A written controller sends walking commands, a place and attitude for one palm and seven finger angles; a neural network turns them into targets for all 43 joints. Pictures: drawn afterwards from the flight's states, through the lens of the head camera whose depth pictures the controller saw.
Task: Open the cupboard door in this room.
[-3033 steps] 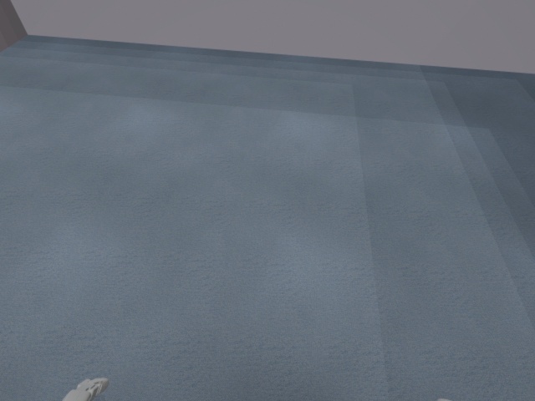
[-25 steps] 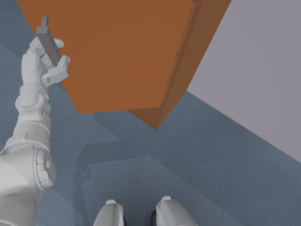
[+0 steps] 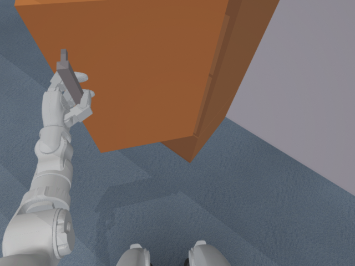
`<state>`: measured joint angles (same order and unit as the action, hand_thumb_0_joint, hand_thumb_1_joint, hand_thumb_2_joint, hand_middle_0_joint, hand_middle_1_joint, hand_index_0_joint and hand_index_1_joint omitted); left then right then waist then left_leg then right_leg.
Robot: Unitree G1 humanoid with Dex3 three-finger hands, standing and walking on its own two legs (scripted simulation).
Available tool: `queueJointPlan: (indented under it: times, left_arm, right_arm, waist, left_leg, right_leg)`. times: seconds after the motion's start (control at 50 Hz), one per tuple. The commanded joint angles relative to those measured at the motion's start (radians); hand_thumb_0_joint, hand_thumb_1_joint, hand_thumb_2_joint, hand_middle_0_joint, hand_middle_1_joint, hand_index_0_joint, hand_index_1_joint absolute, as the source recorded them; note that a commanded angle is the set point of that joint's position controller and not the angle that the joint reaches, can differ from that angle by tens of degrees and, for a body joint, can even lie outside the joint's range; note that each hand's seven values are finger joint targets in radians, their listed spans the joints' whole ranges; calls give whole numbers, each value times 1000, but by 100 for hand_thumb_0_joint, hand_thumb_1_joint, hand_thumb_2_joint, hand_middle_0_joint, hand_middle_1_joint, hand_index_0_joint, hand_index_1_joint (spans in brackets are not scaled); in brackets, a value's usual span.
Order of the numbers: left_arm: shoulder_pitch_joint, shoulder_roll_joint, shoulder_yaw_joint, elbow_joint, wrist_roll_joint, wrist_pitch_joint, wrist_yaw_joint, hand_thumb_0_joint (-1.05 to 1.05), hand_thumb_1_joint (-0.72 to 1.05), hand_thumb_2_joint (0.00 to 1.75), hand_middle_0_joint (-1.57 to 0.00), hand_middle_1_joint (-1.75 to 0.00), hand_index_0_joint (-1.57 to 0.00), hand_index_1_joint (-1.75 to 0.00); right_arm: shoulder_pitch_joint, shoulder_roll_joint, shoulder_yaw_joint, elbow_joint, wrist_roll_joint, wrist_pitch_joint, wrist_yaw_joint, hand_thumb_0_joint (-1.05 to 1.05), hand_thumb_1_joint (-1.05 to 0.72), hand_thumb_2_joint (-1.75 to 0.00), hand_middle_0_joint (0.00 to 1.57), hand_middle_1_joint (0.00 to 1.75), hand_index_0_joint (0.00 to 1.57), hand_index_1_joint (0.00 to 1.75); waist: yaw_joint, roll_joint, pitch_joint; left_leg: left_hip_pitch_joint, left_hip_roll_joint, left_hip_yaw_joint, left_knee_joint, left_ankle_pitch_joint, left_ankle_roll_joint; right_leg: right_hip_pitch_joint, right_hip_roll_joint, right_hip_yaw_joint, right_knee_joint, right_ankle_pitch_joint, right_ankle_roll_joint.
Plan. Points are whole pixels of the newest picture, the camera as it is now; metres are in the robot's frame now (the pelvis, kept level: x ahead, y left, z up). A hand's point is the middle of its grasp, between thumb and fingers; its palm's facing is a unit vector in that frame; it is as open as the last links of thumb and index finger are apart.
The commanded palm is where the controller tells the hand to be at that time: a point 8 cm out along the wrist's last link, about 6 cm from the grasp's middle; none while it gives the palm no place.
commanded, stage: pull the door open along its arc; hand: left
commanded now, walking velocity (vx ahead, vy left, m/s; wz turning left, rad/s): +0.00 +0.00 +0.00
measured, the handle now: (76, 85) +0.52 +0.21 +0.06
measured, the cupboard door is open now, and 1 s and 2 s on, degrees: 51 87 88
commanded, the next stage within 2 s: open thumb and fingers to let go in 0.64 s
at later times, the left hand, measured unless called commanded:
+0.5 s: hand (136, 168) +0.31 +0.07 +0.06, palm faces +0.36 -0.93 +0.04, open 6.4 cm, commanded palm +0.24 +0.14 +0.05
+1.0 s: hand (151, 174) +0.30 +0.04 +0.05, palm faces +0.48 -0.88 -0.05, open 7.4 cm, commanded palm +0.25 +0.09 +0.05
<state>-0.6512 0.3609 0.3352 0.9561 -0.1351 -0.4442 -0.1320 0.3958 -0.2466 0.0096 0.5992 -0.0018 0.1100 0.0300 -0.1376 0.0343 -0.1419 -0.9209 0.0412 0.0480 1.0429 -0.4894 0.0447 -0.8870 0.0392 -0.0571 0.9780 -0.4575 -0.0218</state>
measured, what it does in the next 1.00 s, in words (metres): shifts its weight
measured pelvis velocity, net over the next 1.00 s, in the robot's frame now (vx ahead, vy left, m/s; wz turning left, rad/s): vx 0.00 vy -0.07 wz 0.10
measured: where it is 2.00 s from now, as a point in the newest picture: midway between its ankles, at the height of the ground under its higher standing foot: outside the picture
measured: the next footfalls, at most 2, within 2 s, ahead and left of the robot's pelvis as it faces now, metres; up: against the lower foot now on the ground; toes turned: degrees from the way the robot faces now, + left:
none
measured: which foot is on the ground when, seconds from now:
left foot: down 0.00-1.00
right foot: down 0.00-1.00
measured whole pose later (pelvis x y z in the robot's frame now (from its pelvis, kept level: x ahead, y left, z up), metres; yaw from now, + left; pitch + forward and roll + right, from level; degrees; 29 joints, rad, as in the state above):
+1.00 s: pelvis +0.00 -0.07 +0.01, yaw +6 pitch +13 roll +3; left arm 0.06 -0.10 -0.14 0.22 0.07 -0.30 0.56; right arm 0.21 -0.21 -0.03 0.60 -0.07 0.00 0.00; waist -0.01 0.03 -0.15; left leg -0.73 0.00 -0.04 0.95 -0.44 -0.04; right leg -0.72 0.01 -0.13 0.99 -0.51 -0.12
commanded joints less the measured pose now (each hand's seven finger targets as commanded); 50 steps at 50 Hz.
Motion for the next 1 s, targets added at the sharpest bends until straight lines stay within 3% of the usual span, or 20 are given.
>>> queueJointPlan:
  times: [0.0, 0.08, 0.1, 0.12, 0.14, 0.16, 0.22, 0.28, 0.32, 0.36, 0.44, 0.48, 0.52, 0.6, 0.68, 0.72, 0.74, 0.78, 0.84, 0.98]
  left_arm:
    - [-39, 110, -28, -357, -35, -59, -13, 0, 90, 90, -40, -135, -40, -135]
    - [221, -6, -109, -555, -64, -50, 8, 0, 90, 90, -40, -135, -40, -135]
    - [258, -14, -14, -602, -108, -40, 105, 0, 90, 90, -40, -135, -40, -135]
    - [311, -30, -12, -639, -93, -34, 193, 0, 90, 90, -40, -135, -40, -135]
    - [362, -110, -79, -680, -75, -26, 244, 0, 90, 90, -40, -135, -40, -135]
    - [389, -143, -110, -714, -54, -24, 284, 0, 90, 90, -40, -135, -40, -135]
    - [560, -136, -95, -802, 6, -24, 403, 0, 90, 90, -40, -135, -40, -135]
    - [619, -202, -161, -901, 69, -19, 498, 0, 90, 90, -40, -135, -40, -135]
    - [654, -234, -204, -918, 114, -4, 557, 0, 90, 90, -40, -135, -40, -135]
    - [657, -286, -249, -927, 133, 15, 609, 0, 90, 90, -40, -135, -40, -135]
    - [675, -357, -321, -953, 184, 54, 692, 0, 90, 90, -40, -135, -40, -135]
    - [692, -394, -355, -960, 213, 80, 716, 0, 90, 90, -40, -135, -40, -135]
    - [728, -441, -407, -962, 241, 104, 723, 0, 90, 90, -40, -135, -40, -135]
    - [693, -498, -496, -1003, 260, 121, 715, 0, 90, 90, -40, -135, -40, -135]
    - [675, -575, -578, -993, 256, 131, 707, 0, 90, 90, -40, -135, -40, -135]
    - [533, -518, -541, -978, 263, 117, 720, 0, 90, 90, -40, -135, -40, -135]
    - [532, -494, -513, -985, 257, 109, 722, 0, 83, 87, -40, -134, -40, -134]
    - [566, -478, -494, -954, 250, 100, 714, 0, 69, 81, -38, -133, -38, -133]
    - [573, -477, -497, -961, 247, 86, 698, 0, 48, 72, -37, -130, -37, -130]
    - [549, -454, -468, -948, 207, 55, 676, 0, -1, 51, -33, -125, -33, -125]
  right_arm:
    - [73, -162, -68, -123, 15, -32, 2, 0, -90, -90, 20, 30, 20, 30]
    - [18, -145, -70, -162, 23, -54, 16, 0, -90, -90, 20, 30, 20, 30]
    - [-11, -128, -68, -168, 18, -62, 15, 0, -90, -90, 20, 30, 20, 30]
    - [-35, -122, -63, -175, 10, -72, 16, 0, -90, -90, 20, 30, 20, 30]
    - [-53, -111, -59, -183, 8, -79, 23, 0, -90, -90, 20, 30, 20, 30]
    - [-62, -106, -58, -180, 4, -85, 29, 0, -90, -90, 20, 30, 20, 30]
    - [-91, -99, -61, -198, -20, -85, 34, 0, -90, -90, 20, 30, 20, 30]
    - [-148, -70, -53, -216, -29, -82, 35, 0, -90, -90, 20, 30, 20, 30]
    - [-165, -60, -49, -219, -39, -78, 30, 0, -90, -90, 20, 30, 20, 30]
    - [-198, -48, -42, -220, -41, -73, 24, 0, -90, -90, 20, 30, 20, 30]
    - [-233, -22, -30, -216, -55, -77, 9, 0, -90, -90, 20, 30, 20, 30]
    - [-244, -12, -25, -215, -63, -82, 4, 0, -90, -90, 20, 30, 20, 30]
    - [-240, -5, -22, -212, -69, -91, -1, 0, -90, -90, 20, 30, 20, 30]
    - [-243, -5, -26, -206, -74, -114, -14, 0, -90, -90, 20, 30, 20, 30]
    - [-250, -6, -25, -196, -73, -143, -14, 0, -90, -90, 20, 30, 20, 30]
    - [-246, -11, -27, -167, -75, -154, -24, 0, -90, -90, 20, 30, 20, 30]
    - [-247, -13, -33, -164, -77, -155, -26, 0, -90, -90, 20, 30, 20, 30]
    - [-253, -7, -32, -159, -74, -158, -31, 0, -90, -90, 20, 30, 20, 30]
    - [-243, -10, -42, -153, -70, -158, -31, 0, -90, -90, 20, 30, 20, 30]
    - [-249, -20, -50, -141, -62, -163, -34, 0, -90, -90, 20, 30, 20, 30]
  waist:
    - [79, 34, -451]
    - [107, 26, -381]
    - [164, -13, -360]
    - [172, -9, -331]
    - [160, 10, -310]
    - [153, 7, -289]
    - [186, -79, -309]
    - [195, -51, -287]
    - [188, -88, -259]
    - [184, -78, -223]
    - [179, -60, -229]
    - [175, -52, -236]
    - [159, -90, -229]
    - [124, -131, -230]
    - [102, -130, -201]
    - [75, -157, -184]
    - [96, -136, -215]
    - [107, -150, -232]
    - [112, -146, -277]
    - [113, -178, -260]
  left_leg:
    - [371, -20, -63, -132, 564, -19]
    - [391, -19, -50, -161, 591, -21]
    - [347, -22, -40, -179, 552, -28]
    - [324, -24, -39, -184, 528, -33]
    - [331, -25, -41, -189, 514, -37]
    - [341, -21, -47, -186, 521, -41]
    - [308, -28, -41, -178, 510, -39]
    - [294, -38, -31, -177, 447, -40]
    - [287, -40, -38, -176, 400, -38]
    - [280, -47, -38, -180, 337, -39]
    - [284, -56, -39, -170, 310, -39]
    - [292, -58, -39, -164, 317, -39]
    - [290, -58, -45, -160, 321, -39]
    - [285, -58, -55, -145, 303, -40]
    - [271, -61, -66, -134, 262, -43]
    - [242, -60, -73, -112, 241, -42]
    - [224, -63, -75, -108, 231, -46]
    - [192, -68, -76, -104, 220, -48]
    - [186, -69, -74, -103, 234, -48]
    - [164, -69, -79, -107, 197, -46]
  right_leg:
    - [287, 21, 13, -99, 493, 0]
    - [312, 15, 6, -116, 508, 0]
    - [341, 16, -4, -122, 485, 1]
    - [351, 16, -6, -116, 470, -1]
    - [334, 10, -11, -113, 453, 0]
    - [315, 7, -16, -106, 442, -1]
    - [388, -1, -4, -90, 487, -6]
    - [403, -16, 14, -88, 475, -8]
    - [395, -17, 17, -100, 433, -9]
    - [382, -23, 26, -119, 378, -8]
    - [395, -30, 44, -140, 364, -9]
    - [398, -34, 45, -143, 386, -8]
    - [406, -39, 49, -155, 419, -3]
    - [428, -72, 88, -178, 524, 24]
    - [405, -93, 107, -200, 506, 36]
    - [380, -107, 136, -209, 493, 45]
    - [405, -117, 157, -208, 485, 47]
    - [443, -133, 189, -216, 495, 52]
    - [483, -143, 205, -206, 554, 56]
    - [497, -155, 232, -232, 502, 65]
